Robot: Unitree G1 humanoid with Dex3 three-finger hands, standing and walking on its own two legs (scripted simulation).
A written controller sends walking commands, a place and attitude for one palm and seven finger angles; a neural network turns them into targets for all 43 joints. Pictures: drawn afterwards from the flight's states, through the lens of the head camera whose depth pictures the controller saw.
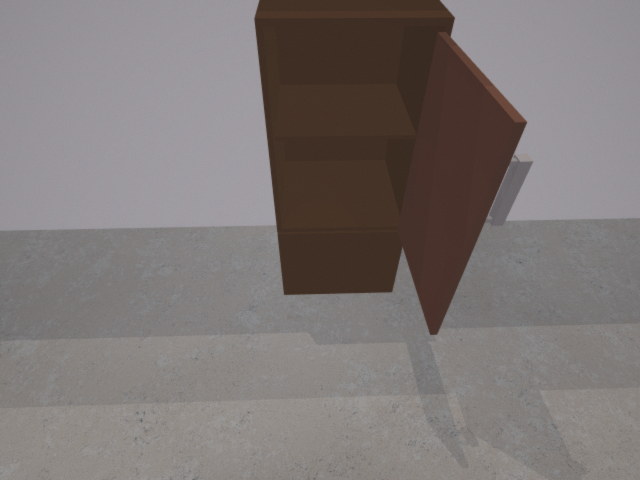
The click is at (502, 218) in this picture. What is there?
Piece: cupboard door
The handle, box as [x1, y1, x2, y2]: [485, 154, 532, 225]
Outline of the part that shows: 527,154 514,154 485,222 489,222 491,225 503,224 531,165 532,160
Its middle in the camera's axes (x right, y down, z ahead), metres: +0.33 -0.08 +0.71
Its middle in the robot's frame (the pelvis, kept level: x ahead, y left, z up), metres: +0.61 -0.29 +0.03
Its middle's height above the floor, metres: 0.80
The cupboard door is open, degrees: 93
